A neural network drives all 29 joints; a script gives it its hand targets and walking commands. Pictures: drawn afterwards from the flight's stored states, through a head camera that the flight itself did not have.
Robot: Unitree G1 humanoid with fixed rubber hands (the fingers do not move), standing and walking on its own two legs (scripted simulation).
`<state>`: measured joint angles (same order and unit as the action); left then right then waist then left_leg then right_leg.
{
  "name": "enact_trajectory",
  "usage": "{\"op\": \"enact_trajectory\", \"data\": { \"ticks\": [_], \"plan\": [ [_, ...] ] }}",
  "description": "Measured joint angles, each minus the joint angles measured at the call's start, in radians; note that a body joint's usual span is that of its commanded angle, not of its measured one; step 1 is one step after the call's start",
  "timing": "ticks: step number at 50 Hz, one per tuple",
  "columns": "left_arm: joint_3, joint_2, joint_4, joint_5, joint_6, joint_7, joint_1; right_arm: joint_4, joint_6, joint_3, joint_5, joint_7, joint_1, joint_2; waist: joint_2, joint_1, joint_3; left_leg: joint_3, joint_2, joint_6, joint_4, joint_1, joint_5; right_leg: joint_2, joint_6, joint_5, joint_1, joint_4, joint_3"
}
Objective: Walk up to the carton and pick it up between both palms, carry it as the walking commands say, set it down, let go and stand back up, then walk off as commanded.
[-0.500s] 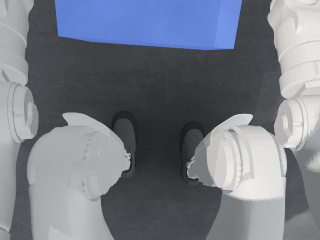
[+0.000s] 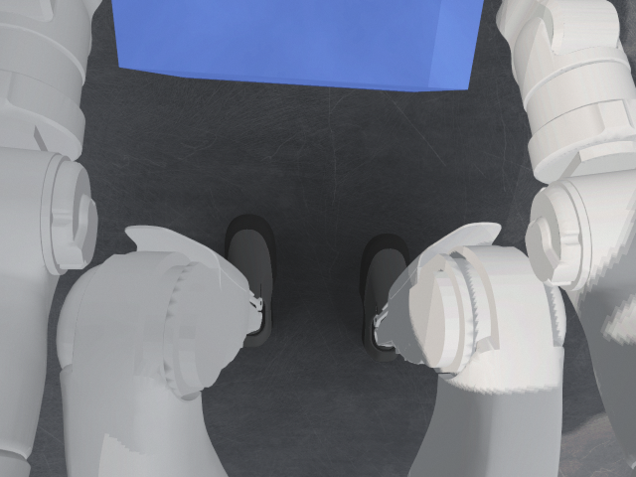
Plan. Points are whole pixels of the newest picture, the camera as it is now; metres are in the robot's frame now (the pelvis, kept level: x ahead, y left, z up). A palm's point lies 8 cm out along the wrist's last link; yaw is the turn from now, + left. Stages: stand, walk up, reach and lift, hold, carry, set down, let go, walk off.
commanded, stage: reach and lift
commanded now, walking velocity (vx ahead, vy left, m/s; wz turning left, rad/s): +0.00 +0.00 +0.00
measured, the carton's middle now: out of the picture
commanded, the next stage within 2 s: none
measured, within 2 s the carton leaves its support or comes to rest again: leaves its support in 0.78 s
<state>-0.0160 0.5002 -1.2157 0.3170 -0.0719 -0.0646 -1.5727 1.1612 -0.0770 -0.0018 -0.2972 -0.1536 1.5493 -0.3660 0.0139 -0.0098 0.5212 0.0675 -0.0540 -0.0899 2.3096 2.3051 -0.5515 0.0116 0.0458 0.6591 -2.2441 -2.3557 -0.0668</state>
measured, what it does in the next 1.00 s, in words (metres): stands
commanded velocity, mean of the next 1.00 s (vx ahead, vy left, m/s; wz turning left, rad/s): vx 0.00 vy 0.00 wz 0.00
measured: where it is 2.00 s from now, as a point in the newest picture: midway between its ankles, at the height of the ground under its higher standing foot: (317, 308)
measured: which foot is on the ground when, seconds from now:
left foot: down 0.00-1.00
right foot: down 0.00-1.00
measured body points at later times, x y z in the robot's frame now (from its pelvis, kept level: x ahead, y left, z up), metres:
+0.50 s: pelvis +0.00 +0.00 +0.00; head +0.38 +0.02 +0.23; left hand +0.57 +0.22 -0.18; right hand +0.57 -0.16 -0.19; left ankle +0.12 +0.10 -0.30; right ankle +0.10 -0.10 -0.30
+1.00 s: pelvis -0.01 +0.00 +0.02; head +0.36 +0.01 +0.25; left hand +0.56 +0.21 -0.15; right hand +0.55 -0.17 -0.15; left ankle +0.12 +0.10 -0.30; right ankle +0.10 -0.10 -0.30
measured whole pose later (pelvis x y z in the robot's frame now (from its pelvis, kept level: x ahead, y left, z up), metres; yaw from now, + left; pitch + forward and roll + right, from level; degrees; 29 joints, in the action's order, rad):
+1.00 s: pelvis -0.01 +0.00 +0.02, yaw -1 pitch +30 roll -1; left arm 0.04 0.49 -0.98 0.24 -0.25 -0.09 -1.49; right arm 0.93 -0.25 -0.10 -0.26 -0.20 1.46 -0.34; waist 0.04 -0.01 0.53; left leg 0.03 -0.01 -0.04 2.26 2.23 -0.54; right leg 0.06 0.02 0.62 -2.19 -2.29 -0.05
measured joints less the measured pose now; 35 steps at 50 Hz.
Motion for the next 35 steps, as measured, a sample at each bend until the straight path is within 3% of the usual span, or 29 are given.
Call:
{"op": "enact_trajectory", "data": {
  "ticks": [10,21,27,35],
  "plan": [
    [-0.03,-0.005,-0.034,0.022,0.013,-0.008,-0.02,0.024,0.02,-0.012,-0.008,-0.001,0.006,0.001,-0.005,0.006,0.0,0.012,0.004,-0.01,-0.007,0.0,0.007,-0.003,-0.011,-0.001,0.001,0.003,0.014],
    [0.008,0.007,0.009,-0.011,-0.038,0.036,-0.002,0.012,-0.024,-0.084,0.032,0.057,0.002,0.008,0.005,0.006,0.0,0.008,0.001,-0.006,0.006,-0.002,-0.004,0.001,-0.004,0.004,0.0,-0.008,0.009],
    [0.025,0.018,0.042,-0.023,-0.059,0.062,0.02,-0.017,-0.055,-0.084,0.043,0.063,-0.009,0.01,0.011,0.002,-0.001,-0.001,-0.001,-0.003,0.02,-0.004,-0.015,0.007,-0.002,0.01,0.003,-0.016,0.001],
    [-0.007,0.008,0.125,-0.027,-0.113,0.039,0.058,-0.09,-0.111,-0.066,0.033,0.022,-0.043,-0.002,0.003,-0.004,0.002,-0.008,0.012,0.006,0.018,-0.02,-0.023,0.02,-0.01,0.017,0.02,-0.01,0.004]
  ]
}}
